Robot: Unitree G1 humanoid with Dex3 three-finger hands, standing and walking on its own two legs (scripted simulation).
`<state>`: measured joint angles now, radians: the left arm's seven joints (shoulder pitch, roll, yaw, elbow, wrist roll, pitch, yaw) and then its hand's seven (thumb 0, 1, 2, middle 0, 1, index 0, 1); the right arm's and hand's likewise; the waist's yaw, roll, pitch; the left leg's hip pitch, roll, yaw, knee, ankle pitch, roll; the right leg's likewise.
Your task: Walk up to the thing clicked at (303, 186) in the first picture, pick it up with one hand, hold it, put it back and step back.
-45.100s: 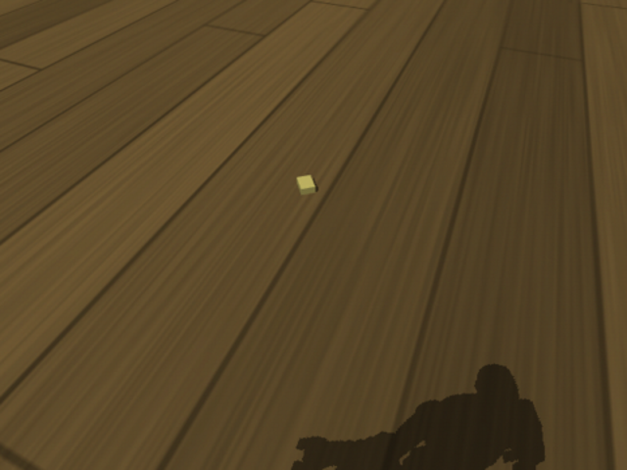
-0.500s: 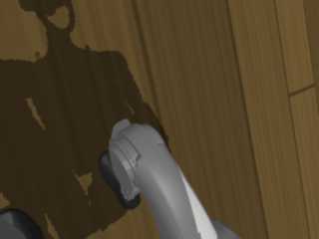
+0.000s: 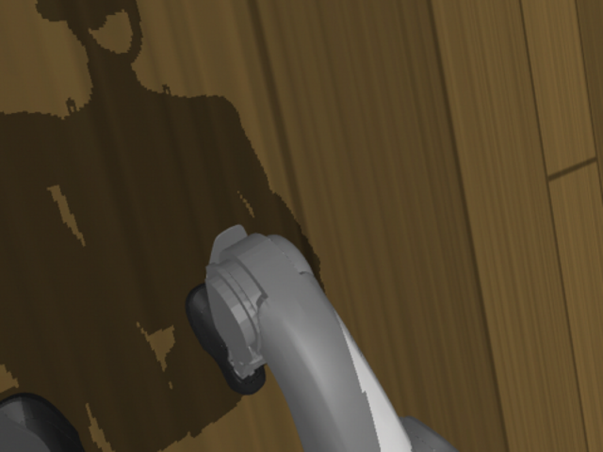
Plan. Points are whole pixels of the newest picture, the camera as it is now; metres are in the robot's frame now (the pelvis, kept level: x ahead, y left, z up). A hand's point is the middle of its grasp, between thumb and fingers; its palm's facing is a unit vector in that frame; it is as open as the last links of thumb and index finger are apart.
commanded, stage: close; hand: left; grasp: from above
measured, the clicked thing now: out of the picture +0.50 +0.37 -0.31
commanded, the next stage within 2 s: none
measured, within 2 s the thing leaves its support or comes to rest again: neither
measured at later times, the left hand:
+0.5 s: hand out of the picture +0.48 +0.36 -0.27, palm faces -0.27 -0.34 -0.90, open 12.2 cm
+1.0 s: hand out of the picture +0.48 +0.36 -0.27, palm faces -0.27 -0.34 -0.90, open 12.7 cm
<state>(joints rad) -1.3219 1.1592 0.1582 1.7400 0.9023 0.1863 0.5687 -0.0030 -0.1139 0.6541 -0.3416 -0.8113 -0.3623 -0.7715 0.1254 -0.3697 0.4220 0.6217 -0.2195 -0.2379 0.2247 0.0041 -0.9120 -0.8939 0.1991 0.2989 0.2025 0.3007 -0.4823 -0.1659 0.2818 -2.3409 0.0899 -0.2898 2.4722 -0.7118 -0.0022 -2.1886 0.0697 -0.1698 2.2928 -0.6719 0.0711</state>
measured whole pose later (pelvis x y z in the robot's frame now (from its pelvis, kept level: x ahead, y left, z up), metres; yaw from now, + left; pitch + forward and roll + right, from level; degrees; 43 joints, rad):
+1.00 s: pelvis +0.00 +0.00 +0.00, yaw +0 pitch +30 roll -16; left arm -1.33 1.15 0.15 1.75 0.91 0.19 0.57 0.00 -0.25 0.77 -0.22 -0.92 -0.25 -0.89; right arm 0.13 -0.37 0.41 0.63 -0.22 -0.25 0.23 0.00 -0.91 -0.89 0.20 0.30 0.20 0.30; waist -0.48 -0.17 0.28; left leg -2.34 0.09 -0.29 2.48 -0.71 0.00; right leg -2.19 0.07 -0.17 2.30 -0.67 0.07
